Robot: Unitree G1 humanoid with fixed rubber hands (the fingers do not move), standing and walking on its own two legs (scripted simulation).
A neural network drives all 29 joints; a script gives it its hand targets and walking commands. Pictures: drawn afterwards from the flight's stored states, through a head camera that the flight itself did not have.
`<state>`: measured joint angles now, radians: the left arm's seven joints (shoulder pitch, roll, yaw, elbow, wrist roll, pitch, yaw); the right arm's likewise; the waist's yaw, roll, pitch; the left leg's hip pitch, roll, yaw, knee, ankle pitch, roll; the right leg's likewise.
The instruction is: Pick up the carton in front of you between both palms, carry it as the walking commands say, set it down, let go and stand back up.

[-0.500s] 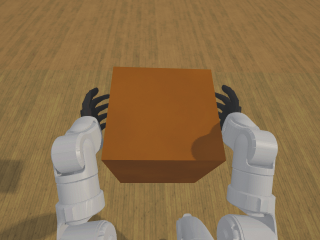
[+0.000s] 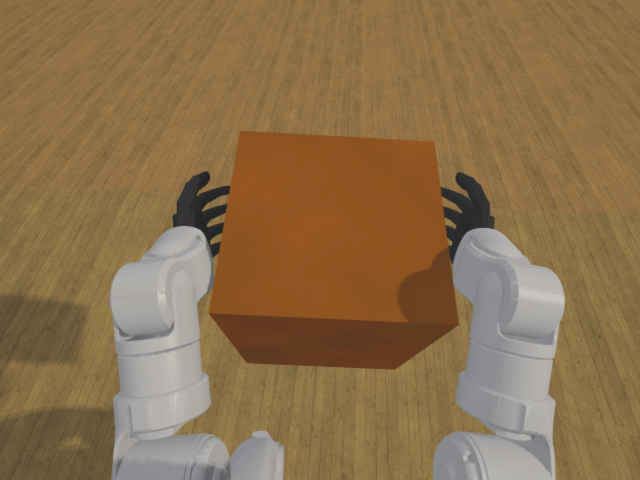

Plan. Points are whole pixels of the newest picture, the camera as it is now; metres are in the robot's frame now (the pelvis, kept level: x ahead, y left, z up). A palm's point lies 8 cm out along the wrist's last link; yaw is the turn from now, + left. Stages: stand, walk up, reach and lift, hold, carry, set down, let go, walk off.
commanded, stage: carry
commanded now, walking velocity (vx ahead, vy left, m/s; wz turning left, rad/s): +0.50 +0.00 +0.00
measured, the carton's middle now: (328, 267) +0.36 +0.02 +0.08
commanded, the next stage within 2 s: none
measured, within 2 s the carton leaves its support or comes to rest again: neither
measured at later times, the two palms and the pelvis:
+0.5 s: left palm (231, 75) +0.66 +0.18 +0.17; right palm (425, 72) +0.66 -0.12 +0.18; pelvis +0.31 +0.03 +0.02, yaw +1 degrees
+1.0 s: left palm out of the picture +0.96 +0.17 +0.20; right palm out of the picture +0.97 -0.13 +0.20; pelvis +0.63 +0.02 +0.04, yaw -1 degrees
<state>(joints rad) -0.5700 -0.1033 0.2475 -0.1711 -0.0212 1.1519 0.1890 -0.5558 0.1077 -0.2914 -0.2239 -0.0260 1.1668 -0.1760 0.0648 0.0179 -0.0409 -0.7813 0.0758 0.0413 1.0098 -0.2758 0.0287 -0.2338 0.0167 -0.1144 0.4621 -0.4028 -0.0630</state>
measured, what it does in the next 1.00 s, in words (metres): climbs: left foot, then right foot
